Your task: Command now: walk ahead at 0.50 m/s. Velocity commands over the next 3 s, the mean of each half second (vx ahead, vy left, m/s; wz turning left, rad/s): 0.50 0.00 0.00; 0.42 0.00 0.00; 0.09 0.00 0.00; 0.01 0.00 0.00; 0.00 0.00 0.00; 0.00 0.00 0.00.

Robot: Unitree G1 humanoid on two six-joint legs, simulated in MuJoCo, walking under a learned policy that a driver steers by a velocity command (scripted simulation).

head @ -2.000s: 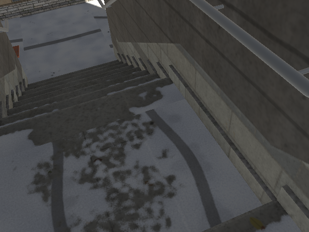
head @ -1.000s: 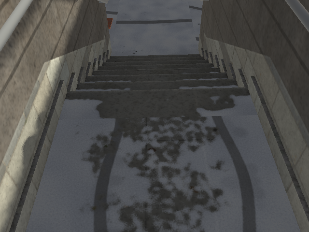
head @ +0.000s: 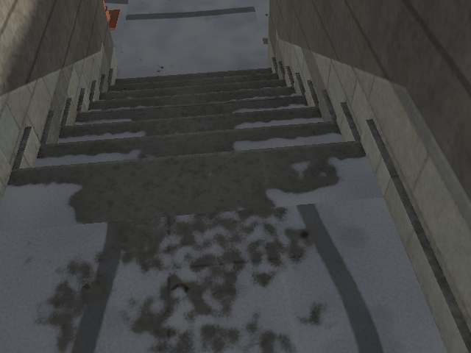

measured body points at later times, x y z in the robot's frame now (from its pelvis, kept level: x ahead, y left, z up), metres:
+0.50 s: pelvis +0.32 -0.08 -0.13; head +0.36 -0.08 +0.32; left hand +0.24 +0.16 -0.27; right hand +0.47 -0.30 -0.26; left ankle +0.48 +0.04 -0.82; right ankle +0.25 -0.15 -0.86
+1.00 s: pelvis +0.58 -0.05 -0.12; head +0.61 -0.04 +0.33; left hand +0.71 +0.18 -0.26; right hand +0.53 -0.29 -0.26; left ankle +0.52 +0.00 -0.86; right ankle +0.72 -0.18 -0.82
